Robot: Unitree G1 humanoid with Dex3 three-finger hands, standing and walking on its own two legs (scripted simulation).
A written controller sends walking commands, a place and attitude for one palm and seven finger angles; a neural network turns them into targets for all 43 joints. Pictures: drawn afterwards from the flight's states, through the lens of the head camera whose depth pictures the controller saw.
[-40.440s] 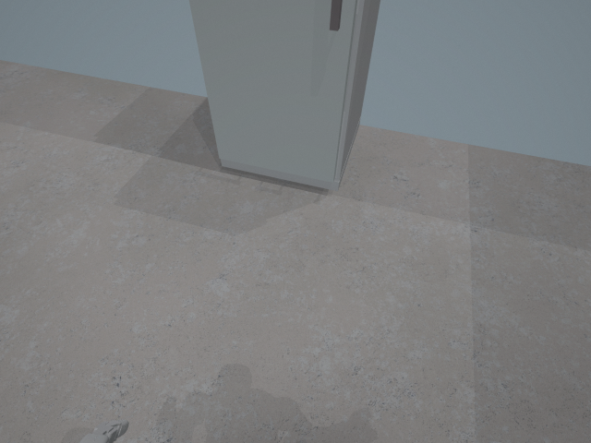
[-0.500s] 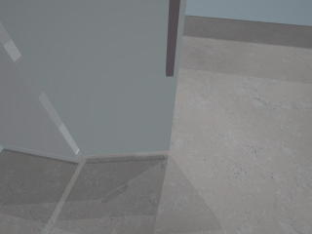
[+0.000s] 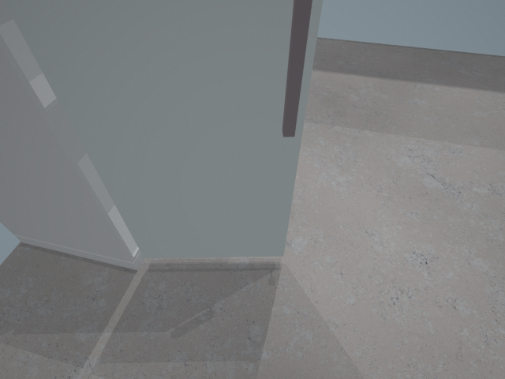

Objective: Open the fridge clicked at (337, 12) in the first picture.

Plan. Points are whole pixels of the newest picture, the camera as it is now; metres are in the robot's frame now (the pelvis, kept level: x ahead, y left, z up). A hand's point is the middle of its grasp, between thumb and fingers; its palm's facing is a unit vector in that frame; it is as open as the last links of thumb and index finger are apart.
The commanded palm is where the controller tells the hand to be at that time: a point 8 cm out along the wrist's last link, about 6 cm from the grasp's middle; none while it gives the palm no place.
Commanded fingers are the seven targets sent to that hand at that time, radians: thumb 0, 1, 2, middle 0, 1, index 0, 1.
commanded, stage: look to check the result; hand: right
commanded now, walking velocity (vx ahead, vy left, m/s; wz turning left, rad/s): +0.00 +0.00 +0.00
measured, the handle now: (296, 37) +0.66 -0.03 +0.23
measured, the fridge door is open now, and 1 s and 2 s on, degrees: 75 75 75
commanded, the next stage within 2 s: stand and wait in 0.58 s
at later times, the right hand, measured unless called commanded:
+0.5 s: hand out of the picture -0.01 -0.16 -0.18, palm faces +0.02 +0.98 -0.17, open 7.4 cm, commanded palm none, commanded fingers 0.00 -0.90 -0.90 0.20 0.30 0.20 0.30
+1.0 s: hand out of the picture +0.01 -0.17 -0.18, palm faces +0.02 +0.98 -0.18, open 7.4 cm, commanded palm none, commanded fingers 0.00 -0.90 -0.90 0.20 0.30 0.20 0.30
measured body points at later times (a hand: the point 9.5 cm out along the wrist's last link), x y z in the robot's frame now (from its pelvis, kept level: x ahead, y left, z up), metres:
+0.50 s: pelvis +0.02 +0.00 +0.00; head +0.04 +0.00 +0.45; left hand +0.02 +0.22 -0.16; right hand -0.01 -0.21 -0.17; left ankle -0.06 +0.09 -0.74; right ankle +0.06 -0.08 -0.74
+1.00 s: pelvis +0.03 +0.00 +0.00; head +0.05 -0.01 +0.45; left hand +0.03 +0.22 -0.16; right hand +0.01 -0.22 -0.16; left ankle -0.06 +0.09 -0.74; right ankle +0.06 -0.08 -0.74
